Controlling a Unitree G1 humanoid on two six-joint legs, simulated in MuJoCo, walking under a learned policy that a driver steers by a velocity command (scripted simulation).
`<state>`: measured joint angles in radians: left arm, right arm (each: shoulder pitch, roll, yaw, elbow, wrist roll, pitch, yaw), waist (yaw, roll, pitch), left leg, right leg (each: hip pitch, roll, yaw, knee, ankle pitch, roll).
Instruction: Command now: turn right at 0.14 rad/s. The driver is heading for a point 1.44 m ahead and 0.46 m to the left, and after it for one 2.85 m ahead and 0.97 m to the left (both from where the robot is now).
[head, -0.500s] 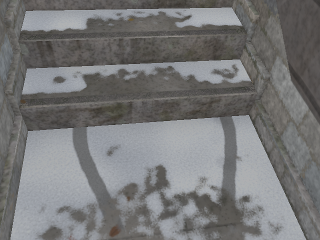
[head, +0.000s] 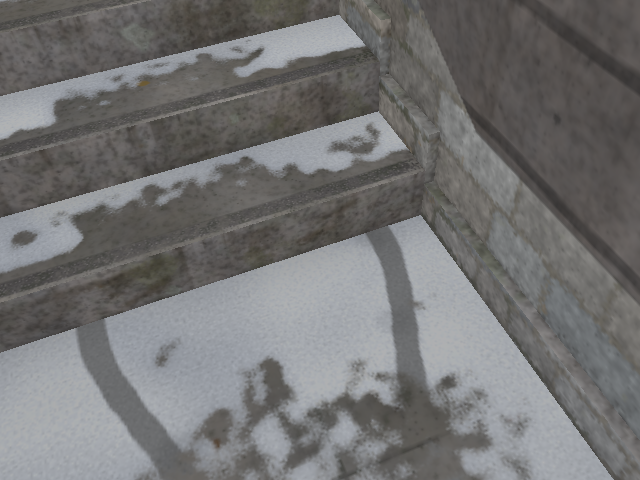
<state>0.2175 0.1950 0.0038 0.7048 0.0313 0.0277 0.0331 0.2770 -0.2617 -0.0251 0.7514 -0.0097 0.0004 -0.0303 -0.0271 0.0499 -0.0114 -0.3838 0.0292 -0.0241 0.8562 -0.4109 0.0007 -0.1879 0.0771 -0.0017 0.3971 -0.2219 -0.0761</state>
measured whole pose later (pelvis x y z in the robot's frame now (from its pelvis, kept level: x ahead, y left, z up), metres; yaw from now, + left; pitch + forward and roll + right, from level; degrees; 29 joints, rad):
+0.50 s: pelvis +0.04 +0.01 +0.00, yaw -1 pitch -1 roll +1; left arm 0.31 0.20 0.01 0.90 0.03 0.01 0.05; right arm 0.28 -0.19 -0.01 0.96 0.00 -0.01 -0.04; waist 0.00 -0.02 0.00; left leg -0.15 -0.02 -0.01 0.43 -0.25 0.01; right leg -0.10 0.05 0.03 0.43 -0.31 -0.05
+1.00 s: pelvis +0.09 +0.02 +0.00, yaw +0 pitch +0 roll -1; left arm 0.49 0.20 0.05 1.07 0.04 -0.05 0.05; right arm 0.29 -0.18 -0.03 1.04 -0.01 -0.04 0.01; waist 0.03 -0.02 -0.02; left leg -0.37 0.01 0.03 0.79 -0.40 0.06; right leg 0.01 0.06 0.02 0.33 -0.34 -0.07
